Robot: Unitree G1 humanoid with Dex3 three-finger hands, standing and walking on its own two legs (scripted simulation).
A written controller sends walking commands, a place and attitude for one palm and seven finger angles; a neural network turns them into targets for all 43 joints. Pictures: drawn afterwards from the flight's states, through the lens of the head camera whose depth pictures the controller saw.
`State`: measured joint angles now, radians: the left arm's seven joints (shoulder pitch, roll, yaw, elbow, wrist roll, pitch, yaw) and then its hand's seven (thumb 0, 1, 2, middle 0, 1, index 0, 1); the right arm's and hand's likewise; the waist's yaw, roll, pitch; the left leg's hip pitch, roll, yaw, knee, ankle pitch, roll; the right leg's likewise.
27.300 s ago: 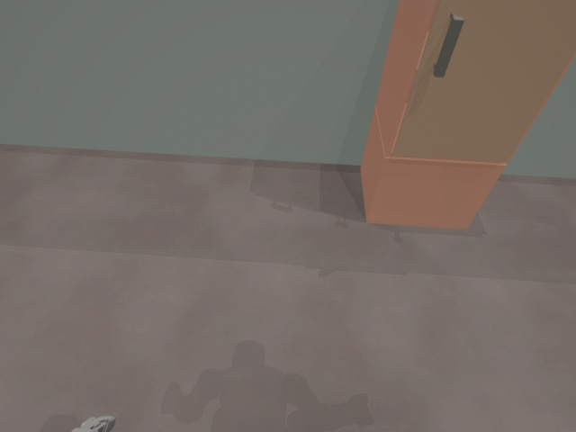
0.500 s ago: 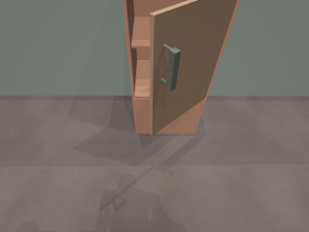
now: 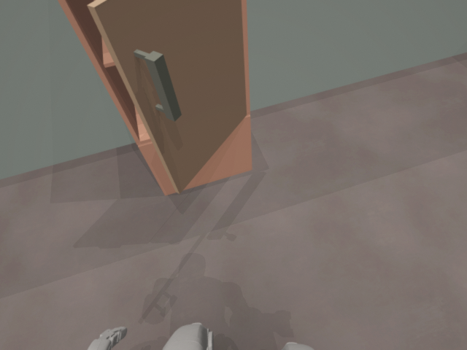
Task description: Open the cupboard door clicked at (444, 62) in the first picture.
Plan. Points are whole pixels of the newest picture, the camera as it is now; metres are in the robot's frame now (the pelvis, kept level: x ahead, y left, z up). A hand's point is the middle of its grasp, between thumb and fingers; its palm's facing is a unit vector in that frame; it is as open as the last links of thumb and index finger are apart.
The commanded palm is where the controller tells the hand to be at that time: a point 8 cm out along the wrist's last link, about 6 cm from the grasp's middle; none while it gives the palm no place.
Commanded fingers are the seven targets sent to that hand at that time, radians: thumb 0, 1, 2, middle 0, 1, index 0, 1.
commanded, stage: walk to a spot facing it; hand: left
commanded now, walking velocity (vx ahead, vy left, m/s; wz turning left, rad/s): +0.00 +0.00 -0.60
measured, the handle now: (157, 86) +0.60 +0.20 +0.08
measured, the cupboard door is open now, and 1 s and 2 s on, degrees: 40 40 40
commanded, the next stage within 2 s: none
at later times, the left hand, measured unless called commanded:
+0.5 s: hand (149, 336) +0.15 +0.19 -0.16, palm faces -0.22 -0.95 -0.20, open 7.4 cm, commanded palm none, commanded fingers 0.00 0.90 0.90 -0.20 -0.30 -0.20 -0.30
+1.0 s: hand (207, 305) +0.21 +0.09 -0.15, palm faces -0.52 -0.83 -0.19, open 7.4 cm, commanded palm none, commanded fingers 0.00 0.90 0.90 -0.20 -0.30 -0.20 -0.30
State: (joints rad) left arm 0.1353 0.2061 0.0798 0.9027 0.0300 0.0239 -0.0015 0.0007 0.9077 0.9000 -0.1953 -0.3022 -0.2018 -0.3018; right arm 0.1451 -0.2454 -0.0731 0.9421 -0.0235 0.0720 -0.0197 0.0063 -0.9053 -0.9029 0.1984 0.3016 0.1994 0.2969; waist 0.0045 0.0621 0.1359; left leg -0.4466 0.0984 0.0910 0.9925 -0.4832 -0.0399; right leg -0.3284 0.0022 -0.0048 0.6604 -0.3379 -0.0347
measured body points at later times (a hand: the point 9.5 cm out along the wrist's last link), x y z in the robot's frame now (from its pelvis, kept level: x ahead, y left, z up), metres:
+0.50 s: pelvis +0.02 +0.01 +0.01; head +0.08 +0.01 +0.46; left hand +0.16 +0.24 -0.14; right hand +0.03 -0.24 -0.12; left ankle +0.04 +0.13 -0.72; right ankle -0.04 -0.11 -0.65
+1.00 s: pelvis +0.04 -0.03 +0.01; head +0.09 -0.05 +0.46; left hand +0.24 +0.13 -0.14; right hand -0.03 -0.29 -0.12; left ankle +0.10 +0.08 -0.70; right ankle -0.03 -0.11 -0.72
